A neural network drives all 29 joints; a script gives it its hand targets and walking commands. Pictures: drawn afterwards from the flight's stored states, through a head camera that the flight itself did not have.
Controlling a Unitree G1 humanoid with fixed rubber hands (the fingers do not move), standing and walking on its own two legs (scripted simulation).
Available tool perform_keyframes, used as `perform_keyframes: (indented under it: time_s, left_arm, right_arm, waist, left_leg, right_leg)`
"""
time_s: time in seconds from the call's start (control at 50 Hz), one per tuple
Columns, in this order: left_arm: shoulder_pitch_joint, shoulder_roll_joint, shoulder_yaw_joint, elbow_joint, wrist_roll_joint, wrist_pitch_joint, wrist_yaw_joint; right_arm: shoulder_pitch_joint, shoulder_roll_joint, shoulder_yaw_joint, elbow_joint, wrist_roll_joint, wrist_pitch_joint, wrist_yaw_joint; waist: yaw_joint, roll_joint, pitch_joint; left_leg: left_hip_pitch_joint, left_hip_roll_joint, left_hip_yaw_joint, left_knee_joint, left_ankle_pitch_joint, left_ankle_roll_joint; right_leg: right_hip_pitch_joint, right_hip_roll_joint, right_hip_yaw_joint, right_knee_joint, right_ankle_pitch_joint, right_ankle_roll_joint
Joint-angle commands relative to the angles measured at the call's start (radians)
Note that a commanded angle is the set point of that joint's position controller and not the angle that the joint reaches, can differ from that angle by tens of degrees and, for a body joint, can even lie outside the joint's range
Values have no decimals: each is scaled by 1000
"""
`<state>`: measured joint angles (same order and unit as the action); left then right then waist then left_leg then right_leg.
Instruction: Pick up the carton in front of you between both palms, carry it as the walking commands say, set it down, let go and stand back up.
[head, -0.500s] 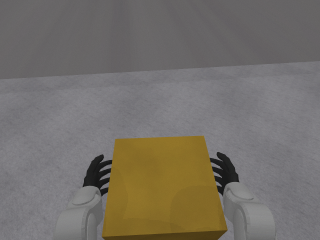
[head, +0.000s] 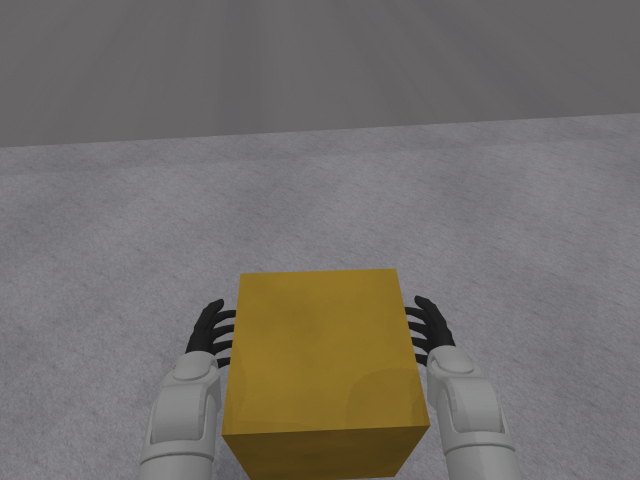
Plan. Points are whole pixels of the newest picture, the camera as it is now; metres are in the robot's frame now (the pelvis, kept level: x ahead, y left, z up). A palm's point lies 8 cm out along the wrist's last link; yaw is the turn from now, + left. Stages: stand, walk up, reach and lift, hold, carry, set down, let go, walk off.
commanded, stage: carry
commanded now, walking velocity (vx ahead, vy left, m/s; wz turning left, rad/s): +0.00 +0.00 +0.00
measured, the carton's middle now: (321, 380) +0.28 +0.00 -0.05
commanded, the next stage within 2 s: hold in 1.00 s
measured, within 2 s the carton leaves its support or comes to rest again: neither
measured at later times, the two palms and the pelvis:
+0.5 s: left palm (212, 363) +0.27 +0.13 +0.03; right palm (455, 358) +0.27 -0.17 +0.03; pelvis -0.02 -0.01 +0.00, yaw +0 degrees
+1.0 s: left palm (219, 366) +0.26 +0.12 +0.03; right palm (463, 360) +0.26 -0.18 +0.03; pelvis -0.02 -0.02 +0.00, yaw +0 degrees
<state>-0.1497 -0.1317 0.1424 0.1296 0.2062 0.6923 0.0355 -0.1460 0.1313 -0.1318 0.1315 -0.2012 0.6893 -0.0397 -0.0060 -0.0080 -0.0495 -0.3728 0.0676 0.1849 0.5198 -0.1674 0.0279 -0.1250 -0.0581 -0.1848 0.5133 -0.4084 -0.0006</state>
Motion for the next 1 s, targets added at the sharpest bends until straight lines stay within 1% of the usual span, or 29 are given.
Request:
perform_keyframes:
  time_s: [0.0, 0.1, 0.2, 0.32, 0.58, 0.98]
  left_arm:
    - [-413, -717, -517, -57, -192, -66, -182]
    - [-426, -828, -587, -120, -228, -22, -204]
    - [-389, -823, -553, -90, -209, 17, -211]
    - [-424, -850, -558, -90, -218, 14, -220]
    - [-425, -863, -555, -83, -218, 15, -226]
    - [-432, -871, -553, -78, -220, 15, -231]
  right_arm:
    - [-430, 717, 516, -67, 191, -70, 187]
    - [-437, 827, 580, -125, 230, -28, 210]
    - [-401, 819, 545, -101, 212, 11, 217]
    - [-438, 847, 553, -101, 220, 10, 224]
    - [-442, 862, 554, -94, 219, 12, 229]
    - [-446, 870, 553, -89, 216, 12, 231]
  waist:
    - [1, 6, -222]
    - [2, 10, -242]
    - [3, 4, -236]
    - [3, 2, -221]
    - [4, -1, -234]
    - [7, -5, -236]
  left_leg:
    - [207, 93, -103, -37, 234, 11]
    - [209, 94, -102, -33, 247, 7]
    - [196, 95, -100, -27, 254, 6]
    - [184, 94, -99, -31, 225, 2]
    - [180, 94, -88, -21, 241, -4]
    - [174, 93, -79, -13, 242, -11]
  right_leg:
    - [-69, -99, 73, -95, 232, -16]
    - [-68, -98, 78, -79, 252, -17]
    - [-79, -99, 84, -74, 272, -18]
    - [-93, -101, 90, -82, 259, -24]
    - [-87, -104, 90, -69, 313, -29]
    - [-89, -107, 88, -61, 350, -29]
